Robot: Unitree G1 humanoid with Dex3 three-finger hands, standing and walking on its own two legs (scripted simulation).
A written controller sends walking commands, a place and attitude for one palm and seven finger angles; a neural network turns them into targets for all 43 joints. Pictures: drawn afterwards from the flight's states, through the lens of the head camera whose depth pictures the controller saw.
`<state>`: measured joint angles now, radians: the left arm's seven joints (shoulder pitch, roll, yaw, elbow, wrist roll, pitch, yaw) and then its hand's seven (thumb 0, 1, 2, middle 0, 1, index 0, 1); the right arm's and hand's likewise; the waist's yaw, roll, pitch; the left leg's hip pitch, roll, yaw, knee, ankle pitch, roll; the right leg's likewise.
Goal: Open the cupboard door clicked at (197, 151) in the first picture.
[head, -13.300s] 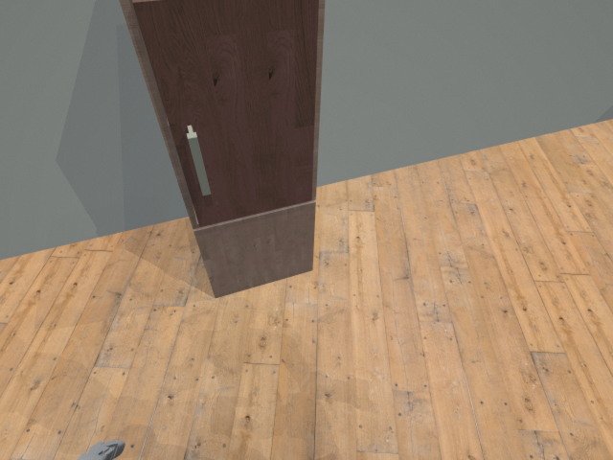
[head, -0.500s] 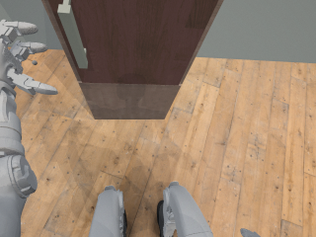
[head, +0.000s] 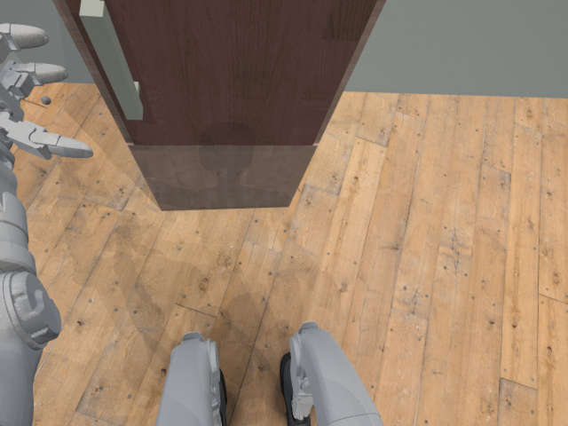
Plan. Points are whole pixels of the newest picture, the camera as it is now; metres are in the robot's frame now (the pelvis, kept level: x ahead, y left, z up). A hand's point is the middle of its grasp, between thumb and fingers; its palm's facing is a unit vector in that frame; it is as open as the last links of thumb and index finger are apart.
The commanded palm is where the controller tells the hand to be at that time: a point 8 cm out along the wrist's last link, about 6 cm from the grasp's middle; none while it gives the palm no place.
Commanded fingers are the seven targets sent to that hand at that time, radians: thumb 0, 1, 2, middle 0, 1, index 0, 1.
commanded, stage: move the hooked fingers beside the handle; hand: left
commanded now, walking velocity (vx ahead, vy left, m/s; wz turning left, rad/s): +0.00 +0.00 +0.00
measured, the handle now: (118, 58) +0.58 +0.18 +0.05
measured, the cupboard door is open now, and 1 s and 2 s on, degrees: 0 0 0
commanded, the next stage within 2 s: slide the fingers in behind the handle in 0.44 s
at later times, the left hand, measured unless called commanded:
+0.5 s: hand (56, 98) +0.52 +0.24 +0.04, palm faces +0.03 -1.00 -0.03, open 14.0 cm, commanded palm +0.51 +0.27 +0.04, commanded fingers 0.00 -0.50 0.30 -0.30 -1.20 -0.30 -1.20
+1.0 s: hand (83, 99) +0.52 +0.21 +0.05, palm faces +0.01 -1.00 -0.03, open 14.0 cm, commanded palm +0.50 +0.24 +0.04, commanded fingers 0.00 -0.50 0.30 -0.30 -1.20 -0.30 -1.20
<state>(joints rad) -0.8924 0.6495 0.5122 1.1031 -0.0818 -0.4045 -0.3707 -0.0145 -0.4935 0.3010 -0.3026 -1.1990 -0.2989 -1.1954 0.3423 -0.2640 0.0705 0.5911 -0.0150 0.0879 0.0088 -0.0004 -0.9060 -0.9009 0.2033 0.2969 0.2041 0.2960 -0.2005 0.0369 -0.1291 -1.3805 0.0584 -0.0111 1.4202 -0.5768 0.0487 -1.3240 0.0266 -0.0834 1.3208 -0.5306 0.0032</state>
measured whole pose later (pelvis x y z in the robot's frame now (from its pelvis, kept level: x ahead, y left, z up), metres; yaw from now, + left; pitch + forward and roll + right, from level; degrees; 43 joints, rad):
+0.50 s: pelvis +0.00 +0.00 +0.00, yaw +1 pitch +30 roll -6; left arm -0.94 0.63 0.45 1.14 -0.07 -0.42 -0.34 -0.01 -0.50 0.30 -0.30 -1.20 -0.30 -1.20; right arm 0.30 -0.27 0.06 0.59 -0.02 0.09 0.01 0.00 -0.91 -0.90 0.20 0.30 0.20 0.30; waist -0.20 0.03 -0.13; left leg -1.39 0.05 -0.03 1.44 -0.58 0.05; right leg -1.33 0.02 -0.10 1.34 -0.54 0.00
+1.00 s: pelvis +0.00 +0.00 +0.00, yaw +1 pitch +30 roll -6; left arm -0.88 0.53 0.41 1.08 -0.08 -0.45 -0.28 -0.01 -0.49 0.30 -0.30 -1.20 -0.30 -1.20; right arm 0.32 -0.26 0.04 0.60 -0.03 0.09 0.02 0.00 -0.91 -0.90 0.20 0.30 0.20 0.30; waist -0.19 0.04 -0.15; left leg -1.36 0.05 -0.02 1.41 -0.58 0.04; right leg -1.30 0.02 -0.09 1.31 -0.54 0.00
